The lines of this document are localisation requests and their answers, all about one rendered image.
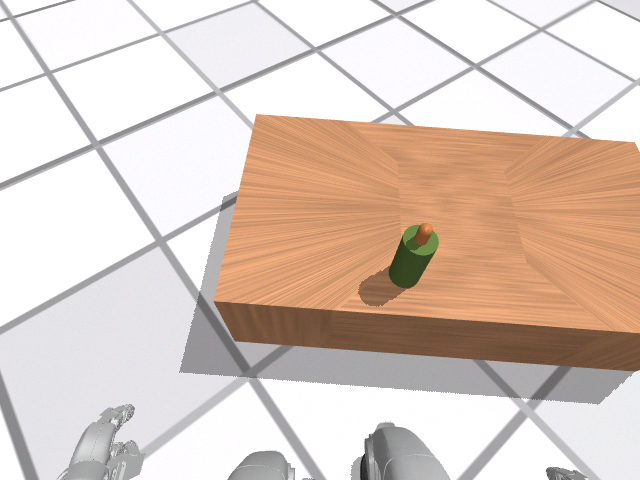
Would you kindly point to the left robot hand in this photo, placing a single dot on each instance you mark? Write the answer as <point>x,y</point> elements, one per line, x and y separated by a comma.
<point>96,443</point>

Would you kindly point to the bottle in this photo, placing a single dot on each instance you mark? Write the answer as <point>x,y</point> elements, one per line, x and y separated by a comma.
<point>416,248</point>

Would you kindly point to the left robot arm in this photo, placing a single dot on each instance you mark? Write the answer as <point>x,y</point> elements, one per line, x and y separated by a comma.
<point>85,470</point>

